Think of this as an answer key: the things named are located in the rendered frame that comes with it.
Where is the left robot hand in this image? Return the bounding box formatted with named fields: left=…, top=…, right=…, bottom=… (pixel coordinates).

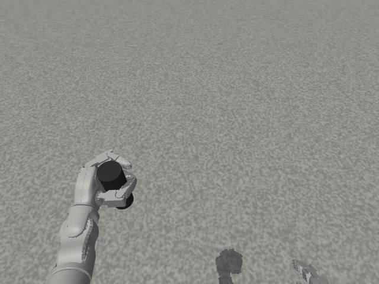
left=74, top=149, right=137, bottom=211

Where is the right robot hand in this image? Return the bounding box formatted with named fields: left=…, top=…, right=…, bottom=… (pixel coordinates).
left=292, top=259, right=328, bottom=284

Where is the left robot arm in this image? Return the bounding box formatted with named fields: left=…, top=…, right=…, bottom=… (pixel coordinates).
left=47, top=205, right=99, bottom=284

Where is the can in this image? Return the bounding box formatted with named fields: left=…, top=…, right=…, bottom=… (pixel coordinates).
left=97, top=161, right=133, bottom=209

